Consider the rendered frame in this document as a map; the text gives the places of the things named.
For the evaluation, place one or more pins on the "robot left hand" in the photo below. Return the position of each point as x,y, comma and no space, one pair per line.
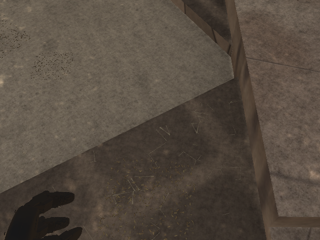
27,225

